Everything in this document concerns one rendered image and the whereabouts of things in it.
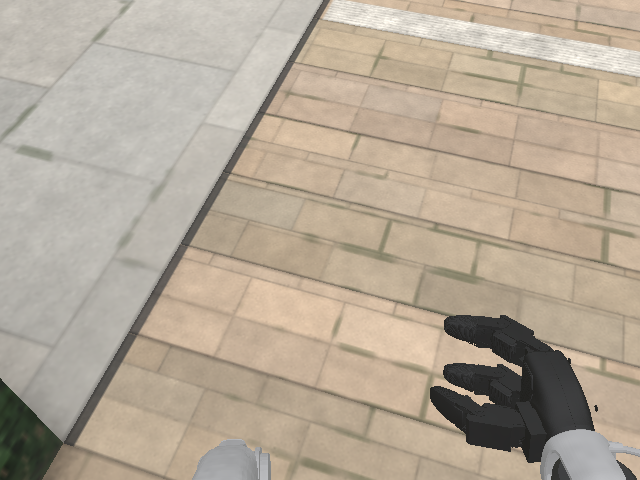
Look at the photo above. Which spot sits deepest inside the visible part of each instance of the right robot forearm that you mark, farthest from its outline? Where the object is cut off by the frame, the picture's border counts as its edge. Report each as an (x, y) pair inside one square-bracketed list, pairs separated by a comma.
[(581, 455)]

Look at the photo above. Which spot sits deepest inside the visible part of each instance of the left robot shin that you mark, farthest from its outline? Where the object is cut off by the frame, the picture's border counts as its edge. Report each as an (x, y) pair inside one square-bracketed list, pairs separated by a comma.
[(229, 442)]

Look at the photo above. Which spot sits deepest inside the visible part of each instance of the robot left thigh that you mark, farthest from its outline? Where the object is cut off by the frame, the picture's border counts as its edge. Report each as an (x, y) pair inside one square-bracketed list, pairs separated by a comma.
[(234, 462)]

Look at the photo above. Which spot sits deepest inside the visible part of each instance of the robot right hand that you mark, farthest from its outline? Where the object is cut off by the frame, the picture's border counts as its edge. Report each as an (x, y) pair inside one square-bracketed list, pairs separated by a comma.
[(529, 409)]

